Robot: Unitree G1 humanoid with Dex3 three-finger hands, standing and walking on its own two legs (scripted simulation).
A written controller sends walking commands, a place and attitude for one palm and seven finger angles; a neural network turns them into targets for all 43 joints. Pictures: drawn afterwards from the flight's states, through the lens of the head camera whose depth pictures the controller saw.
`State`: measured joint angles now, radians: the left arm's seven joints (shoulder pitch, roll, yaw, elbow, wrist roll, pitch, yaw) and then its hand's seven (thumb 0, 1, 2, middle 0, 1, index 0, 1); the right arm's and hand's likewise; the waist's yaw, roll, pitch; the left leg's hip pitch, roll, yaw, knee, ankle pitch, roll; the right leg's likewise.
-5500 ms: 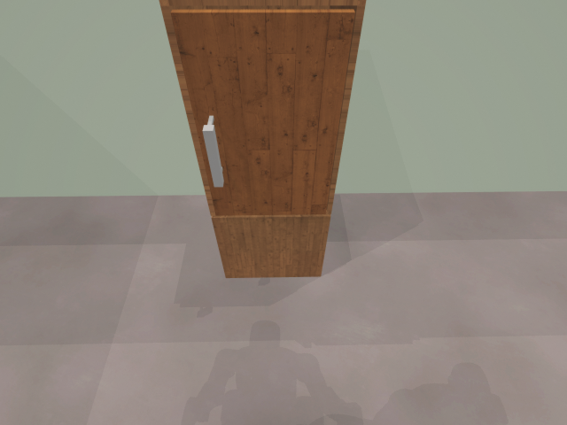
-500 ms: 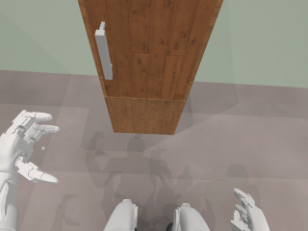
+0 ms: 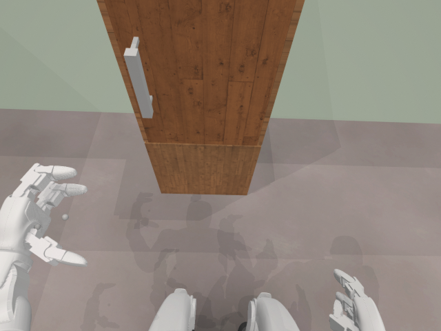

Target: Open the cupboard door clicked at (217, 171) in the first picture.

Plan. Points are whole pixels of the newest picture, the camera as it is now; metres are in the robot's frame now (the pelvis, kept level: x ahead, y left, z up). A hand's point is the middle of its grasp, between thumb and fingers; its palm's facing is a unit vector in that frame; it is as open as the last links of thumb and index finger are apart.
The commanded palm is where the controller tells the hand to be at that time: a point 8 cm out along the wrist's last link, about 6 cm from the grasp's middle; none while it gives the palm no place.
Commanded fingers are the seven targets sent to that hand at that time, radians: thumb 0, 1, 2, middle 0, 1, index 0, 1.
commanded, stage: move the hooked fingers beside the handle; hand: left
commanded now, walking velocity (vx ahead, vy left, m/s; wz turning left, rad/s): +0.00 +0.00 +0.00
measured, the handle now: (142, 80) +0.62 +0.22 +0.03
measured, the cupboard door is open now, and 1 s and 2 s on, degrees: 0 0 0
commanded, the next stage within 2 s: none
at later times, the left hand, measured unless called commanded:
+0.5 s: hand (83, 172) +0.37 +0.27 +0.04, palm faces +0.04 -1.00 -0.04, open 14.0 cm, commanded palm +0.35 +0.32 +0.04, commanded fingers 0.00 -0.50 0.30 -0.30 -1.20 -0.30 -1.20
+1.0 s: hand (99, 136) +0.45 +0.27 +0.03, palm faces +0.04 -1.00 -0.03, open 14.0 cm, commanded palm +0.44 +0.31 +0.03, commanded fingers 0.00 -0.50 0.30 -0.30 -1.20 -0.30 -1.20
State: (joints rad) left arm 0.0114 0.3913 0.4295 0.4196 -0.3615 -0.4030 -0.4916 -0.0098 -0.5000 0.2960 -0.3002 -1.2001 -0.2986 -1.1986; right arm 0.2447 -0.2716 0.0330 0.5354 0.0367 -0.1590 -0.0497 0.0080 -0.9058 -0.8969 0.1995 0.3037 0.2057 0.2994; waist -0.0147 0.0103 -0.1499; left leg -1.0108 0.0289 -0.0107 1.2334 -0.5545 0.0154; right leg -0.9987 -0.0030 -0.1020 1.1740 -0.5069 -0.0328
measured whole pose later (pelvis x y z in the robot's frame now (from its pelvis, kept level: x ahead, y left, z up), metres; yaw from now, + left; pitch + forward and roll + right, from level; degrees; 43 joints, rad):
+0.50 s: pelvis +0.00 +0.00 +0.00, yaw -1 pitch +21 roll -2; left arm -0.31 0.46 0.47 0.68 -0.28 -0.38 -0.46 -0.01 -0.50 0.30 -0.30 -1.20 -0.30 -1.20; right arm 0.26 -0.28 0.04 0.57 0.03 -0.11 -0.05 0.01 -0.91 -0.90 0.20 0.30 0.21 0.30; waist -0.06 0.00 -0.14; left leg -1.06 0.04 0.00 1.24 -0.55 0.02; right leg -1.05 0.01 -0.09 1.18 -0.50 -0.03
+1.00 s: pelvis +0.00 +0.02 -0.01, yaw -2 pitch +24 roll -3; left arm -0.66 0.55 0.50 1.01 -0.17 -0.44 -0.41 -0.01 -0.50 0.30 -0.30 -1.20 -0.30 -1.20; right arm 0.30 -0.28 0.04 0.61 0.01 -0.01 -0.03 0.00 -0.91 -0.90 0.20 0.30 0.21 0.30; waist -0.12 0.01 -0.14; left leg -1.14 0.04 0.01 1.27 -0.56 0.04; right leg -1.13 0.01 -0.08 1.19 -0.49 -0.01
